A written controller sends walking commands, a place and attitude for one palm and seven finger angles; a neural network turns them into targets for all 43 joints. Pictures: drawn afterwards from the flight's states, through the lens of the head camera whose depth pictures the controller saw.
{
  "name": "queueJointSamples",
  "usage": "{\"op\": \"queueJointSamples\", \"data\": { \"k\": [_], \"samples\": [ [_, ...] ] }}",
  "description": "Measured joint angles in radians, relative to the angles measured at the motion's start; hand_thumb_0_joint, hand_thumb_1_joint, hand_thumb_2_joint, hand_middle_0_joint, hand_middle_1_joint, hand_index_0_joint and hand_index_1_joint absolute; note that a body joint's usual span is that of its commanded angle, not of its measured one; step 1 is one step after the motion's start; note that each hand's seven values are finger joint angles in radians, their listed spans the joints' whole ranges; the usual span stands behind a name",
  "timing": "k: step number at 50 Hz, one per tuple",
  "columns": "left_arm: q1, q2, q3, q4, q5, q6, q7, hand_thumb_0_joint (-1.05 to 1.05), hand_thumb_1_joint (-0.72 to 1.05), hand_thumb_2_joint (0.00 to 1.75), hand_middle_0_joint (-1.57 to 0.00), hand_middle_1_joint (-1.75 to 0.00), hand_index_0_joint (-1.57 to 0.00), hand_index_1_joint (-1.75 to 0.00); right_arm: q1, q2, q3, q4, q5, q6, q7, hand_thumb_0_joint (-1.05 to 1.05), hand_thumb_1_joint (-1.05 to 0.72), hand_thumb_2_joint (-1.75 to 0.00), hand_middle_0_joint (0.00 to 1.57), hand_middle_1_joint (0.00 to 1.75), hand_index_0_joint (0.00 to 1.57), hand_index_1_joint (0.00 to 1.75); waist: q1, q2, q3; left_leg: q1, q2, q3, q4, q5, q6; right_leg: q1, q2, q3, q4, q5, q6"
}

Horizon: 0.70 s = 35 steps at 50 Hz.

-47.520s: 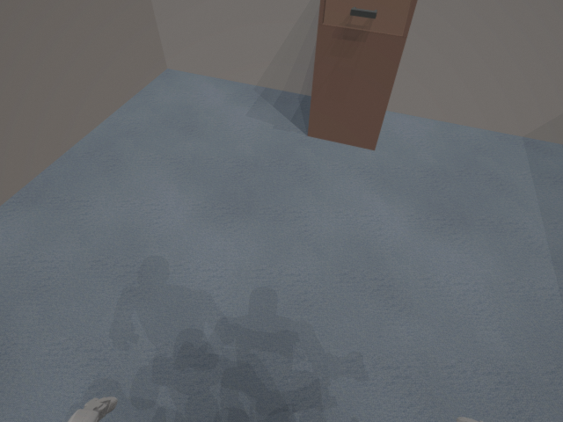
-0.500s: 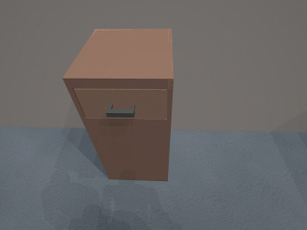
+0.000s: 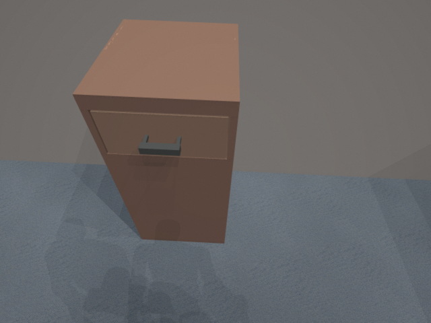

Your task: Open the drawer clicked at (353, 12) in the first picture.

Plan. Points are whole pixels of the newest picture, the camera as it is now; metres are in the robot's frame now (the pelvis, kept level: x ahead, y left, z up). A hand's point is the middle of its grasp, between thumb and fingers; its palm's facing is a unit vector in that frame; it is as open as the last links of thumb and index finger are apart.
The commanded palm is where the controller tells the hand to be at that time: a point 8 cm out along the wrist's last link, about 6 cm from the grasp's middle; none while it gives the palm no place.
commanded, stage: come to a stop and stand still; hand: left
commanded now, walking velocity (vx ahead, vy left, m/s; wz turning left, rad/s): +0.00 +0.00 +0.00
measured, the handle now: (161, 143) +0.56 +0.18 -0.04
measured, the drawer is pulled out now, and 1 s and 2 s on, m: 0.00 0.00 0.00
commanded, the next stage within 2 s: look again from close up in 0.74 s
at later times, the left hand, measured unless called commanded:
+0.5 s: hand out of the picture -0.03 +0.19 -0.17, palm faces +0.03 -0.98 -0.18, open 7.4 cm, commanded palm none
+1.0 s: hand out of the picture -0.04 +0.16 -0.17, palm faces +0.04 -0.99 -0.14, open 7.4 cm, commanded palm none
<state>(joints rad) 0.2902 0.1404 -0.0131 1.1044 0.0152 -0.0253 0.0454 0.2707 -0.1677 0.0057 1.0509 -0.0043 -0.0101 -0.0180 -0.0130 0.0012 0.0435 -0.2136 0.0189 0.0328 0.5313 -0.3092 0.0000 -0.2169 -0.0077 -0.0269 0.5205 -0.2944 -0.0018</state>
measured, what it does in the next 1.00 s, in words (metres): stands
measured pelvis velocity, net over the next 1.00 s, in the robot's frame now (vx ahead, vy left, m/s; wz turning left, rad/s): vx -0.02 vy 0.01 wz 0.00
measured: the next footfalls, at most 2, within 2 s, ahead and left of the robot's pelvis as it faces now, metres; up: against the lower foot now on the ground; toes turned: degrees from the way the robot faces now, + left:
none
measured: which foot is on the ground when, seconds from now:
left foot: down 0.00-1.00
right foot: down 0.00-1.00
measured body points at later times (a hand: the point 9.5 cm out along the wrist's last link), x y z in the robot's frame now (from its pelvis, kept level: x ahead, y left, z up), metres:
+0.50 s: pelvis -0.02 +0.02 +0.00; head -0.02 +0.02 +0.45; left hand -0.03 +0.24 -0.16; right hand -0.02 -0.20 -0.15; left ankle -0.02 +0.12 -0.74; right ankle -0.01 -0.12 -0.73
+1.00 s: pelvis -0.02 +0.01 +0.00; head -0.02 +0.02 +0.45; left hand -0.04 +0.21 -0.16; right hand -0.03 -0.20 -0.15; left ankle -0.02 +0.12 -0.74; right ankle -0.01 -0.12 -0.73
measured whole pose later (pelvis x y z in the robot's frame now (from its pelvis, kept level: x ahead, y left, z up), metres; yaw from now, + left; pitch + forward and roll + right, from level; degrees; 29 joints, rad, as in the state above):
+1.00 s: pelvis -0.02 +0.01 +0.00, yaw +0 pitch -1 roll +0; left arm 0.34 0.11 0.00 1.10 0.02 -0.01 0.03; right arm 0.31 -0.13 0.01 1.11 -0.01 -0.01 -0.02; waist 0.01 -0.02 0.02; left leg -0.20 0.00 0.04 0.47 -0.25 0.02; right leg -0.21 -0.03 -0.02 0.47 -0.24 0.01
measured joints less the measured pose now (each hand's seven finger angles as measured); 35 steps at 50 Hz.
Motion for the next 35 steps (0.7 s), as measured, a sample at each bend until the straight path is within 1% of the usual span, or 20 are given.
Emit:
{"op": "queueJointSamples", "data": {
  "k": [9, 18, 25, 35],
  "samples": [
    [-0.01, 0.021, 0.004, -0.029, 0.002, 0.018, -0.007, 0.01, 0.91, 0.9, -0.21, -0.3, -0.2, -0.3, -0.007, -0.005, 0.002, -0.009, -0.004, 0.003, -0.006, 0.01, -0.92, -0.9, 0.19, 0.29, 0.2, 0.3, 0.014, -0.007, -0.027, 0.015, -0.011, 0.0, 0.011, 0.002, 0.015, 0.022, -0.011, 0.0, -0.002, 0.008, 0.013],
    [-0.002, 0.031, 0.007, -0.046, 0.005, 0.028, -0.016, 0.0, 0.91, 0.9, -0.2, -0.3, -0.2, -0.3, 0.012, 0.0, 0.01, 0.001, -0.008, 0.004, 0.004, 0.01, -0.92, -0.9, 0.19, 0.29, 0.2, 0.3, 0.015, -0.013, -0.028, 0.008, -0.027, 0.005, -0.029, 0.042, 0.027, 0.012, -0.026, 0.005, -0.032, 0.043, 0.024],
    [0.025, 0.025, 0.009, -0.035, 0.005, 0.027, -0.019, 0.0, 0.91, 0.9, -0.2, -0.3, -0.2, -0.3, 0.037, 0.014, 0.014, 0.024, -0.007, 0.004, 0.007, 0.01, -0.91, -0.9, 0.2, 0.29, 0.2, 0.3, 0.016, -0.015, -0.02, 0.004, -0.033, 0.006, -0.051, 0.06, 0.03, 0.004, -0.031, 0.005, -0.046, 0.057, 0.026],
    [0.049, -0.002, 0.006, -0.009, 0.004, 0.023, -0.017, 0.0, 0.9, 0.9, -0.2, -0.3, -0.2, -0.3, 0.045, 0.03, 0.014, 0.052, -0.003, 0.0, 0.002, 0.01, -0.9, -0.9, 0.2, 0.29, 0.2, 0.3, 0.018, -0.014, -0.019, 0.009, -0.029, 0.005, -0.054, 0.061, 0.027, 0.009, -0.028, 0.005, -0.05, 0.057, 0.024]
  ]
}}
